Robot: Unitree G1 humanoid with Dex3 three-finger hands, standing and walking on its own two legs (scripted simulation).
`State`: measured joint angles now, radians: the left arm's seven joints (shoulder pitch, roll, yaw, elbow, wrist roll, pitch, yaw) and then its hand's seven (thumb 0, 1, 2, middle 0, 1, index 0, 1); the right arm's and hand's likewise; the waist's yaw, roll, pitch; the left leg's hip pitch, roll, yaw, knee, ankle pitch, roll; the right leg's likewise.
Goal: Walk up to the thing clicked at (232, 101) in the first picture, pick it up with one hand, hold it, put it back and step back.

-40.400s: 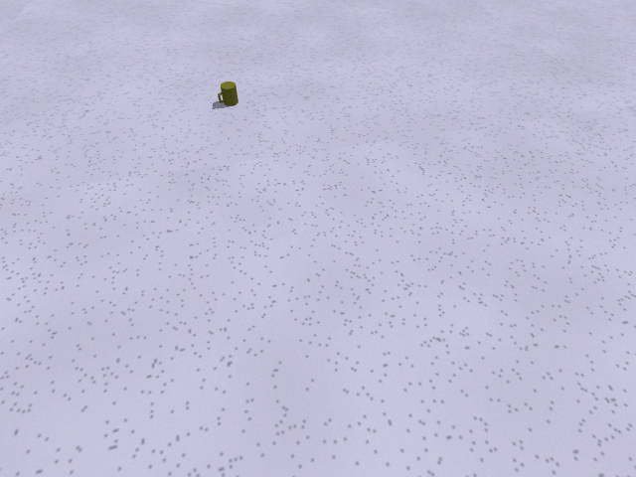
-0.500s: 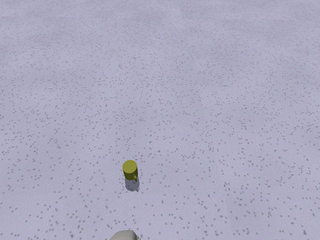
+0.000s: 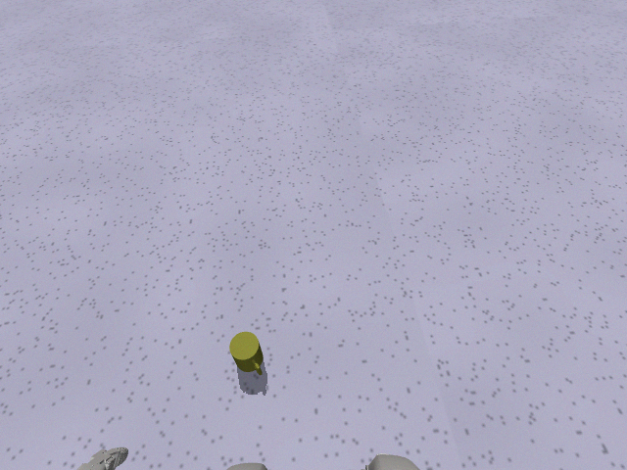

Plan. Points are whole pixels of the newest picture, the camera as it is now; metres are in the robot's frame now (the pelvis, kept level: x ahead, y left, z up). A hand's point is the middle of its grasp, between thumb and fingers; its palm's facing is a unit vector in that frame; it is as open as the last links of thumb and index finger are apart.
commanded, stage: walk up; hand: left
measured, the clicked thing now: (249, 356) +0.51 +0.23 -0.70
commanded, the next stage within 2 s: stand in 0.96 s
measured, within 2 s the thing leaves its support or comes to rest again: neither
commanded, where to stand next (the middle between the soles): +0.15 -0.02 m, yaw +3 degrees
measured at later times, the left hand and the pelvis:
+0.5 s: hand out of the picture +0.10 +0.25 -0.13, palm faces +0.00 -0.95 -0.32, open 7.4 cm; pelvis +0.01 +0.00 +0.03, yaw +1 degrees
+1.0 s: hand out of the picture +0.09 +0.25 -0.13, palm faces +0.01 -0.94 -0.33, open 7.4 cm; pelvis +0.03 +0.00 +0.03, yaw +1 degrees
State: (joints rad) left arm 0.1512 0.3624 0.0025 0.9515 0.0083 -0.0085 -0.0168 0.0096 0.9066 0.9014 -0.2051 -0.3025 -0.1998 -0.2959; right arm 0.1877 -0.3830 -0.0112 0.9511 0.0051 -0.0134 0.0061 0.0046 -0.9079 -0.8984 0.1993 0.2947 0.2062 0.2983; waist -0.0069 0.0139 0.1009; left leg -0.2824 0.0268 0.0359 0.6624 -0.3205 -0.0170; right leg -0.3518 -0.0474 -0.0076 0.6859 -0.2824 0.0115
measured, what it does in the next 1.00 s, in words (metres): stands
